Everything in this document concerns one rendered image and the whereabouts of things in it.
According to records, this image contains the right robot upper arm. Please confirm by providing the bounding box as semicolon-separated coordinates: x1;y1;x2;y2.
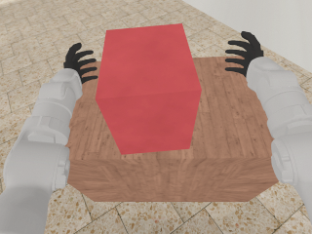
271;131;312;225

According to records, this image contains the left robot forearm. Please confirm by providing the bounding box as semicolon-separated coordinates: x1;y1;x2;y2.
3;68;83;186

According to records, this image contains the robot left hand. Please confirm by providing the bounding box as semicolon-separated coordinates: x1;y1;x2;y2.
63;42;98;84

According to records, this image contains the left robot upper arm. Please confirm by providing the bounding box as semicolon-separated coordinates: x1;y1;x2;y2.
0;140;70;234

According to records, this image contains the right robot forearm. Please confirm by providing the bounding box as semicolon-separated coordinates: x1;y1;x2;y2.
246;57;312;139

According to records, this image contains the carton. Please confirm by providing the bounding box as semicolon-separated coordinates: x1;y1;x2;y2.
95;23;202;155

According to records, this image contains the robot right hand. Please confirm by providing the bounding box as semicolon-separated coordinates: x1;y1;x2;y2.
225;31;264;78

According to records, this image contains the pedestal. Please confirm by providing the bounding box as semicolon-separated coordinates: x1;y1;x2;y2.
65;56;279;202

